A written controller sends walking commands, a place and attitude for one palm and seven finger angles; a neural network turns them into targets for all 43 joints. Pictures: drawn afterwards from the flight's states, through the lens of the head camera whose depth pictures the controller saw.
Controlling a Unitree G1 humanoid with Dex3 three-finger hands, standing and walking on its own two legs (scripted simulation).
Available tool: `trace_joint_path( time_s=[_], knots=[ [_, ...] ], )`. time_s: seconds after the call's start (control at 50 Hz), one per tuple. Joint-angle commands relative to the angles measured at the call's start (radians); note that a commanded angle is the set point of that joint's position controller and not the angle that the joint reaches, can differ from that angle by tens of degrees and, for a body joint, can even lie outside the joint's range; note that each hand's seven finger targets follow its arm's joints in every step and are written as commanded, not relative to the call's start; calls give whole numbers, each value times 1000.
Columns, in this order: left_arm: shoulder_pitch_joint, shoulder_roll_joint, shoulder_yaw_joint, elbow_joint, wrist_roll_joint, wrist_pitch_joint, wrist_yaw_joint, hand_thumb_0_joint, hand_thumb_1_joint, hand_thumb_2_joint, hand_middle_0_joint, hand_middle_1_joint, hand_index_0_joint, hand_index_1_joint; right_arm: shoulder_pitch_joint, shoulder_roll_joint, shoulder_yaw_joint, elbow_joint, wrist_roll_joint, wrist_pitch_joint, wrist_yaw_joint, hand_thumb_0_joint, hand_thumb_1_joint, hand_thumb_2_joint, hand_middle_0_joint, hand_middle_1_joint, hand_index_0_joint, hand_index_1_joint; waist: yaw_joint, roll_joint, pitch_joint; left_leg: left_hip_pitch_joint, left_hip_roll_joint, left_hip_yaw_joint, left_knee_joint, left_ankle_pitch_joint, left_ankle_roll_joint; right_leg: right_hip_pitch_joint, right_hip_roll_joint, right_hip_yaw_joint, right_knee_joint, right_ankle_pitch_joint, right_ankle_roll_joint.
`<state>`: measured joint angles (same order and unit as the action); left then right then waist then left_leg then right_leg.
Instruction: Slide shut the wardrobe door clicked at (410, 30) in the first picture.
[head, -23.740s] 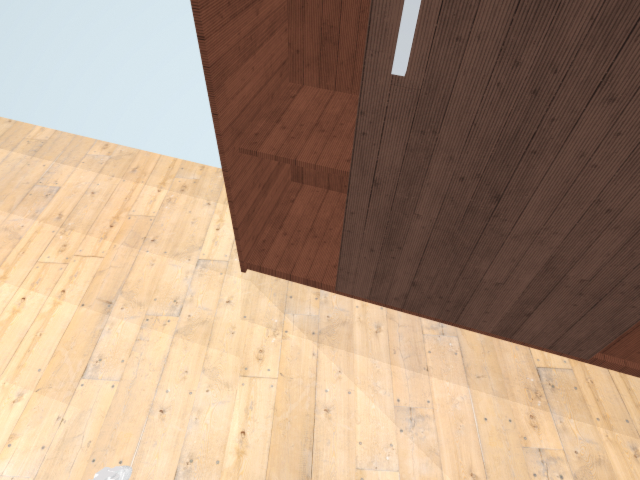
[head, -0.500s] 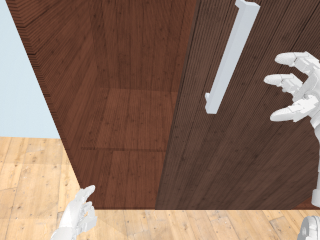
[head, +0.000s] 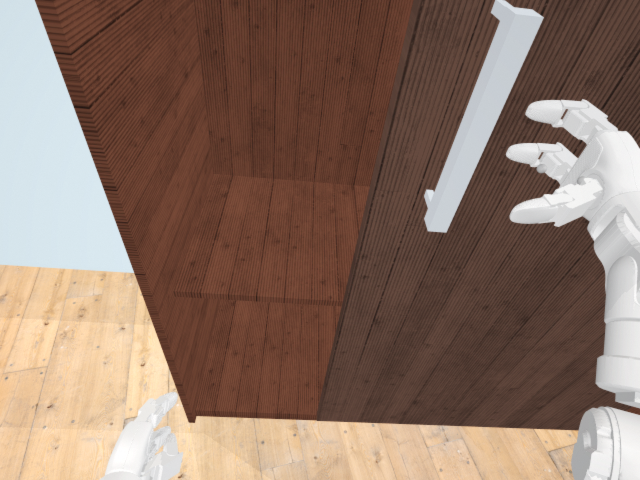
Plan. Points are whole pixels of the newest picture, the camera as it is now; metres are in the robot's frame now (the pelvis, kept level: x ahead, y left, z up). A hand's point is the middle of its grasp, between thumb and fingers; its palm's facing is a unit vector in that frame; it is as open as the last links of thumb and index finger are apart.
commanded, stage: move the hooked fingers beside the handle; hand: right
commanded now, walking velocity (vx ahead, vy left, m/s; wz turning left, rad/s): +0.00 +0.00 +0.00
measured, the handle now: (464, 130) +0.44 -0.13 +0.27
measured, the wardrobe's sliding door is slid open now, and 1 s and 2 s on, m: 0.36 0.36 0.36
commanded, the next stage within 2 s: feel for the door with the fingertips in 0.92 s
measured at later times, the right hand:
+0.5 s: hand (538, 166) +0.38 -0.19 +0.27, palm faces +0.02 +1.00 -0.05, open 14.0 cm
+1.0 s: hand (536, 166) +0.38 -0.19 +0.27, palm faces +0.01 +1.00 -0.05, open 14.0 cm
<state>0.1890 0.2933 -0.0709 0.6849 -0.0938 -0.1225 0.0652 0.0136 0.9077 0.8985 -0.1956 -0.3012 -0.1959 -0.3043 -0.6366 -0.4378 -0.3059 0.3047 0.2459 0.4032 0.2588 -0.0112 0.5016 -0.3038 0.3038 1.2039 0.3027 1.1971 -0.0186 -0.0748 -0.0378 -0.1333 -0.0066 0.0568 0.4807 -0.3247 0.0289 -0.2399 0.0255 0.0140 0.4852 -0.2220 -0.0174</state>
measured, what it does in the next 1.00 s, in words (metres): stands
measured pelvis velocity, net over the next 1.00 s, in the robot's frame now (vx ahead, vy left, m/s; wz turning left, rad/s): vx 0.00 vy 0.00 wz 0.01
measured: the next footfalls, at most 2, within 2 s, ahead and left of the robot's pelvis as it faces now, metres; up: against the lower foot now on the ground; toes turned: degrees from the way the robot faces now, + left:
none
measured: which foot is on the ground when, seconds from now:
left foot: down 0.00-1.00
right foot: down 0.00-1.00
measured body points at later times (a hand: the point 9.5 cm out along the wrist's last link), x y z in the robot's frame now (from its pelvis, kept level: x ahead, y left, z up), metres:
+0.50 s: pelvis +0.00 +0.00 +0.00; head -0.03 +0.03 +0.45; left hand +0.16 +0.24 -0.09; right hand +0.37 -0.25 +0.27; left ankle -0.04 +0.10 -0.74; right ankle +0.02 -0.11 -0.74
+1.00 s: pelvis +0.00 +0.00 +0.00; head -0.03 +0.03 +0.45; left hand +0.17 +0.23 -0.09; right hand +0.37 -0.24 +0.27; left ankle -0.04 +0.10 -0.74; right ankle +0.02 -0.11 -0.74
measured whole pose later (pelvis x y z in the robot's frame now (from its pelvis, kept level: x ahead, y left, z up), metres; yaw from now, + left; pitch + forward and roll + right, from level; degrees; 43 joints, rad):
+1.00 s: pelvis +0.00 +0.00 +0.00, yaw +1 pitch -2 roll +0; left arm 0.19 0.28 -0.08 0.68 -0.09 -0.09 0.06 0.01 0.91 0.90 -0.20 -0.30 -0.20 -0.30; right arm -0.62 -0.40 -0.29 0.28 0.24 0.40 0.21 -0.01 0.50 -0.30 0.30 1.20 0.30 1.20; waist -0.02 -0.07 -0.05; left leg -0.11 -0.01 0.05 0.45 -0.31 0.02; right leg -0.22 0.03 0.00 0.46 -0.21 -0.02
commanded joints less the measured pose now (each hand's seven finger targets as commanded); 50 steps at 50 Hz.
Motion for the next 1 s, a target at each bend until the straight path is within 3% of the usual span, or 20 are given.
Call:
trace_joint_path(
  time_s=[0.0,0.08,0.14,0.18,0.24,0.28,0.36,0.4,0.46,0.5,0.56,0.58,0.66,0.74,0.76,0.8,0.84,0.9,0.98],
  knots=[
    [-147,101,40,-156,6,-56,12,0,900,900,-200,-300,-200,-300,-539,-234,-60,-198,14,-89,-24,0,500,-300,300,1200,300,1200,15,54,-268,-62,8,-30,-79,364,-2,231,-1,36,-27,210,-38],
    [-131,102,41,-150,10,-43,5,0,900,900,-200,-300,-200,-300,-490,-270,-104,-132,-3,-80,-48,0,500,-300,300,1200,300,1200,-2,80,-273,-28,9,-28,-75,406,-2,205,-3,30,-30,240,-37],
    [-127,100,44,-156,9,-29,1,0,900,900,-200,-300,-200,-300,-458,-260,-96,-102,-10,-73,-46,0,500,-300,300,1200,300,1200,-7,97,-249,-12,11,-29,-79,417,-1,175,-3,21,-31,238,-39],
    [-132,99,43,-174,7,-26,-1,0,900,900,-200,-300,-200,-300,-442,-275,-110,-133,-12,-77,-42,0,500,-300,300,1200,300,1200,-10,82,-273,-5,11,-31,-74,427,-3,185,-2,19,-36,243,-39],
    [-139,95,42,-183,5,-21,-2,0,900,900,-200,-300,-200,-300,-444,-241,-78,-181,-2,-88,-30,0,500,-300,300,1200,300,1200,-2,82,-263,-4,11,-30,-78,436,-2,184,-1,16,-29,249,-42],
    [-140,102,43,-180,4,-22,1,0,900,900,-200,-300,-200,-300,-452,-281,-113,-178,0,-89,-26,0,500,-300,300,1200,300,1200,0,87,-261,-15,8,-34,-81,425,-5,192,-3,16,-34,235,-43],
    [-148,97,43,-175,-1,-30,7,0,900,900,-200,-300,-200,-300,-504,-238,-61,-209,3,-91,-22,0,500,-300,300,1200,300,1200,17,31,-243,-56,5,-34,-93,367,-3,213,-2,21,-31,200,-42],
    [-142,99,42,-165,0,-39,10,0,900,900,-200,-300,-200,-300,-542,-203,-30,-203,8,-90,-24,0,500,-300,300,1200,300,1200,27,43,-241,-73,3,-31,-96,341,-2,226,-3,32,-38,186,-42],
    [-141,100,43,-156,2,-43,10,0,900,900,-200,-300,-200,-300,-532,-233,-60,-197,7,-93,-34,0,500,-300,300,1200,300,1200,19,40,-259,-57,4,-32,-97,348,1,227,-1,34,-36,193,-41],
    [-147,95,40,-160,2,-47,8,0,900,900,-200,-300,-200,-300,-527,-188,-27,-204,8,-90,-34,0,500,-300,300,1200,300,1200,18,32,-262,-61,3,-27,-91,348,2,239,-2,39,-40,202,-38],
    [-143,101,40,-149,3,-37,9,0,900,900,-200,-300,-200,-300,-487,-224,-62,-135,7,-77,-41,0,500,-300,300,1200,300,1200,12,72,-231,-56,5,-30,-101,332,-1,199,-3,31,-45,175,-39],
    [-141,100,40,-150,4,-37,9,0,900,900,-200,-300,-200,-300,-502,-207,-47,-124,7,-74,-42,0,500,-300,300,1200,300,1200,14,87,-221,-60,5,-28,-100,334,-2,192,-3,33,-48,175,-40],
    [-142,99,42,-162,5,-33,5,0,900,900,-200,-300,-200,-300,-508,-241,-71,-153,-5,-85,-51,0,500,-300,300,1200,300,1200,8,71,-258,-38,7,-32,-96,353,-1,203,-2,30,-44,196,-41],
    [-148,89,40,-174,7,-31,2,0,900,900,-200,-300,-200,-300,-495,-222,-62,-211,0,-103,-46,0,500,-300,300,1200,300,1200,1,38,-277,-22,6,-30,-89,383,5,226,-4,29,-40,233,-39],
    [-144,93,39,-176,8,-32,1,0,900,900,-200,-300,-200,-300,-471,-247,-93,-203,-1,-100,-48,0,500,-300,300,1200,300,1200,-2,65,-285,-18,4,-27,-86,393,3,226,-5,33,-42,240,-38],
    [-153,91,37,-177,5,-28,1,0,900,900,-200,-300,-200,-300,-485,-204,-51,-207,1,-89,-41,0,500,-300,300,1200,300,1200,7,57,-257,-32,5,-25,-88,390,1,221,-5,28,-46,234,-37],
    [-154,93,40,-175,5,-26,1,0,900,900,-200,-300,-200,-300,-436,-220,-71,-210,2,-79,-44,0,500,-300,300,1200,300,1200,-4,59,-260,-23,4,-24,-88,390,3,217,-6,27,-41,240,-38],
    [-163,92,38,-176,1,-23,3,0,900,900,-200,-300,-200,-300,-449,-193,-48,-219,6,-60,-45,0,500,-300,300,1200,300,1200,8,51,-231,-57,3,-25,-95,350,0,217,-7,29,-48,204,-37],
    [-168,90,38,-171,3,-26,4,0,900,900,-200,-300,-200,-300,-491,-163,-17,-267,6,-61,-57,0,500,-300,300,1200,300,1200,16,36,-250,-65,1,-22,-94,333,3,244,-9,40,-48,205,-35]
  ],
)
